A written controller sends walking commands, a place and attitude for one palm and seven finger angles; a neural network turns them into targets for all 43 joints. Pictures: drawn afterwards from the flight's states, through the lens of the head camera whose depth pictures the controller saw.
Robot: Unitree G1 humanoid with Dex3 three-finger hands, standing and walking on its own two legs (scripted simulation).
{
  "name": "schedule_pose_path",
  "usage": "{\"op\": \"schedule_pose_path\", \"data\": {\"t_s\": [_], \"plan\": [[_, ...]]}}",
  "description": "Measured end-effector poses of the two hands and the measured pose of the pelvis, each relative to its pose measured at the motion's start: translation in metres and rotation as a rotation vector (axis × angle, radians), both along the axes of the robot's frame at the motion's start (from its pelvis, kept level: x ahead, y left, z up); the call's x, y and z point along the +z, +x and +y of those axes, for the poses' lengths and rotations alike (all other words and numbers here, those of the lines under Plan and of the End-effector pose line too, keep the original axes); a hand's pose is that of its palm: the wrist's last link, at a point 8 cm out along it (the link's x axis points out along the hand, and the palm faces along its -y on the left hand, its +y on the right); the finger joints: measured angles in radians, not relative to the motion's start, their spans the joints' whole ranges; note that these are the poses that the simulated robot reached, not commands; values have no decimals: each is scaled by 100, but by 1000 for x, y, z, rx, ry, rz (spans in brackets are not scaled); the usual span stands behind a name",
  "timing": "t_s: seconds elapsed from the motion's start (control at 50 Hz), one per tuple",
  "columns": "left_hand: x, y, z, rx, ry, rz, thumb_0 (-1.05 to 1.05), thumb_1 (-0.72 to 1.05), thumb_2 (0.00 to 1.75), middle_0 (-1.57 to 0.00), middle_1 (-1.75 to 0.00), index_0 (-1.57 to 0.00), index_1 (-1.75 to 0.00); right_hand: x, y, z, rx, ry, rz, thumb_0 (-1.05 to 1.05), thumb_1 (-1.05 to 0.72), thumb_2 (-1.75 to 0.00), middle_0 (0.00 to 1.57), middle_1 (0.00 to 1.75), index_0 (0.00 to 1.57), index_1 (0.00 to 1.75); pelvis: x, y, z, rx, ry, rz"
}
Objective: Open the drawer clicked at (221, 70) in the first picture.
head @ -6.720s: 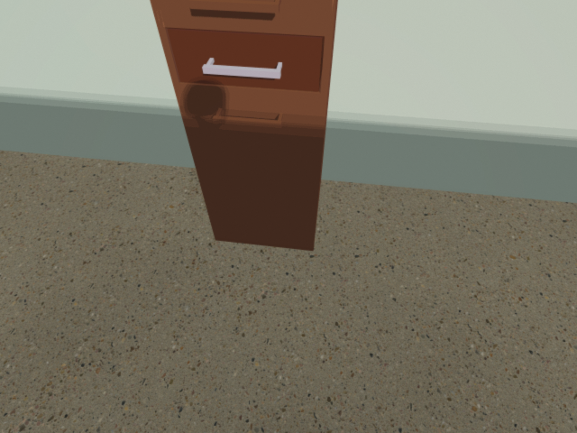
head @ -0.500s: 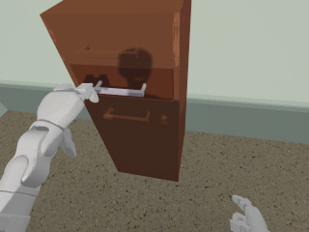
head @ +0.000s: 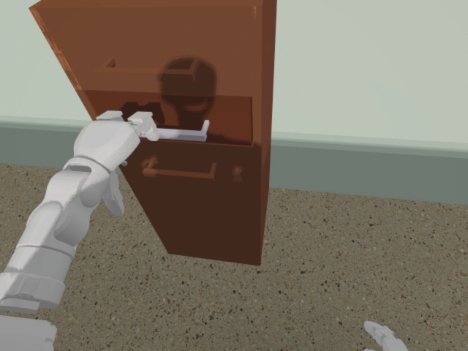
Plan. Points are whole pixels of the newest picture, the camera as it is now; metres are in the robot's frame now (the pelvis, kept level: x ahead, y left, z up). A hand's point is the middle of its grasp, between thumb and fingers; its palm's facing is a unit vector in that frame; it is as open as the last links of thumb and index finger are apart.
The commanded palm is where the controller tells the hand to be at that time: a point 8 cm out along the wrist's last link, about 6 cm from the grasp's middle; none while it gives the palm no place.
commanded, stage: move the hooked fingers above the handle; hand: left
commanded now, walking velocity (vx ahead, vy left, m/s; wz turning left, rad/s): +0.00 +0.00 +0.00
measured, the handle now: (166, 128) +0.56 +0.23 +0.05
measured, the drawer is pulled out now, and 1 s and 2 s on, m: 0.00 0.00 0.00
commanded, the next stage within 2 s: lower the fingers behind the handle in 1.64 s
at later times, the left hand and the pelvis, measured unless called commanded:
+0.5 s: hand (142, 144) +0.44 +0.22 +0.11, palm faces -0.01 -0.03 -1.00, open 13.8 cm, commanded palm +0.43 +0.23 +0.17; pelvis +0.02 +0.00 -0.01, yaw -1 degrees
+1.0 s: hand (156, 127) +0.51 +0.22 +0.10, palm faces -0.04 -0.02 -1.00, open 13.8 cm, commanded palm +0.49 +0.24 +0.16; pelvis +0.03 +0.00 -0.01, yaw -1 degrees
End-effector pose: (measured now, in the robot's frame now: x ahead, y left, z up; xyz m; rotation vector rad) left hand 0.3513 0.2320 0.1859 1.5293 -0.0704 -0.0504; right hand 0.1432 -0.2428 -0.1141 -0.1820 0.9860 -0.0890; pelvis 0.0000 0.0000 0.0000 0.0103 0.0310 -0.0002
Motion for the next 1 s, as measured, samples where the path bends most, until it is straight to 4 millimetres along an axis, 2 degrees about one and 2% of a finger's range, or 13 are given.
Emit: {"op": "schedule_pose_path", "data": {"t_s": [0.12,0.26,0.5,0.64,0.78,1.0], "plan": [[-7,21,-4,-11,3,2,0,-49,30,-32,-120,-32,-120,-3,-8,-4,-32,-10,34,1,-90,-90,20,30,20,30,-1,4,1,-6,0,23],[-7,43,-2,16,8,-1,0,-49,30,-32,-120,-32,-120,-6,-9,-4,-53,-4,52,1,-90,-90,20,30,20,30,-2,11,2,-11,-1,48],[-17,67,-6,5,12,22,0,-49,30,-32,-120,-32,-120,-8,-1,-4,-63,-10,70,1,-90,-90,20,30,20,30,-5,21,2,-9,-2,81],[-22,85,-7,14,21,30,0,-49,30,-32,-120,-32,-120,-12,-6,-7,-73,-20,101,1,-90,-90,20,30,20,30,-8,24,1,-3,-4,104],[-28,109,-7,28,23,48,0,-49,30,-32,-120,-32,-120,-17,-26,-14,-112,-38,154,0,-90,-90,20,30,20,30,-11,26,0,-6,-5,134],[-34,137,-9,31,19,53,0,-49,30,-32,-120,-32,-120,-23,-77,-25,-192,-67,286,0,-90,-90,20,30,20,30,-15,27,2,-19,-8,180]]}}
